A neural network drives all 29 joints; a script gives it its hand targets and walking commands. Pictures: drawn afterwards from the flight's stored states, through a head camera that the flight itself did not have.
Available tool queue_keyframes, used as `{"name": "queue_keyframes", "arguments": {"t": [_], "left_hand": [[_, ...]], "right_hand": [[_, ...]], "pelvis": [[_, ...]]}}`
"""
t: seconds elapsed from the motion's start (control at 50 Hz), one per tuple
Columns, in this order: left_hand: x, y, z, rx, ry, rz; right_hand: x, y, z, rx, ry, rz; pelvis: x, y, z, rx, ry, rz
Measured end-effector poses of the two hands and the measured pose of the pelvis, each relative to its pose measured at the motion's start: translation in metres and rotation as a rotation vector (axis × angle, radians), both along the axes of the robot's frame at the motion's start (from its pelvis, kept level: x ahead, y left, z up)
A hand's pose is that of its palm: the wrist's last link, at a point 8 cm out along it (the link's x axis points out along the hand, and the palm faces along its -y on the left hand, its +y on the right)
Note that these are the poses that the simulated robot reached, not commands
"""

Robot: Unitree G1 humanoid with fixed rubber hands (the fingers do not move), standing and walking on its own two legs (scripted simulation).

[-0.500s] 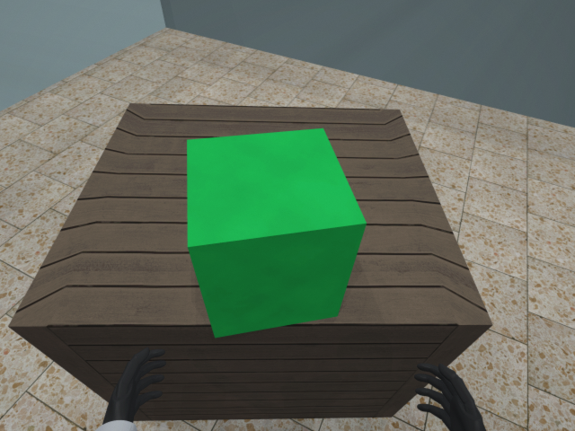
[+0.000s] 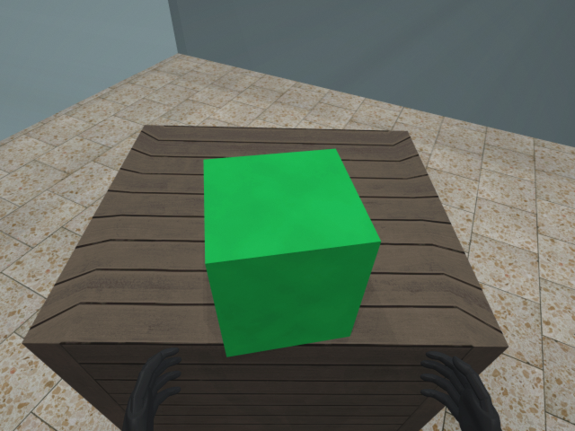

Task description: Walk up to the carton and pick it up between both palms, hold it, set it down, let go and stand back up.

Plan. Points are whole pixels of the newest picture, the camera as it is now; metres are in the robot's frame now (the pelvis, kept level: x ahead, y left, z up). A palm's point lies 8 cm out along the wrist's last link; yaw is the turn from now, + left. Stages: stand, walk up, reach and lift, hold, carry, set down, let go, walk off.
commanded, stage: reach and lift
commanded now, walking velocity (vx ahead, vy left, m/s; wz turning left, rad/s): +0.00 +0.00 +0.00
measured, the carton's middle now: (281, 253) +0.38 +0.04 +0.03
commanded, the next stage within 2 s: none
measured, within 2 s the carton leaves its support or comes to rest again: neither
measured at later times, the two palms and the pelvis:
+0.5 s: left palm (148, 376) +0.18 +0.19 +0.03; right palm (491, 368) +0.20 -0.24 +0.03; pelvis -0.04 -0.02 +0.00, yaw -1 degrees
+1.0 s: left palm (139, 300) +0.25 +0.21 +0.09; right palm (483, 294) +0.28 -0.23 +0.08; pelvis -0.04 -0.02 +0.00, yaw -1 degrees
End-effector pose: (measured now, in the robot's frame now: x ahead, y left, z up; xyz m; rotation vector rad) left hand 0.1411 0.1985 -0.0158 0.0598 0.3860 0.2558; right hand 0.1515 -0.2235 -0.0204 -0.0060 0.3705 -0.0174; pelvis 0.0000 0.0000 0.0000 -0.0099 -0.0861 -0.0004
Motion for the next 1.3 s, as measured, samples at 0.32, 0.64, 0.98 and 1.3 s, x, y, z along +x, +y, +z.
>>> {"name": "queue_keyframes", "arguments": {"t": [0.32, 0.64, 0.98, 1.3], "left_hand": [[0.014, -0.007, 0.035, -0.031, -0.033, 0.021], [0.060, -0.004, 0.073, -0.044, -0.038, 0.021], [0.103, 0.008, 0.107, -0.043, -0.058, 0.016], [0.138, 0.009, 0.140, -0.067, -0.079, 0.036]], "right_hand": [[0.019, -0.003, 0.037, 0.042, -0.056, 0.002], [0.086, -0.004, 0.073, 0.040, -0.114, 0.027], [0.122, -0.011, 0.102, 0.033, -0.132, 0.009], [0.175, 0.002, 0.138, 0.006, -0.139, 0.082]], "pelvis": [[-0.027, -0.014, 0.001, 0.020, -0.020, -0.005], [-0.045, -0.021, 0.001, 0.028, 0.068, -0.010], [-0.037, -0.020, 0.001, 0.022, 0.092, -0.009], [-0.039, -0.023, 0.000, 0.016, 0.143, -0.005]]}}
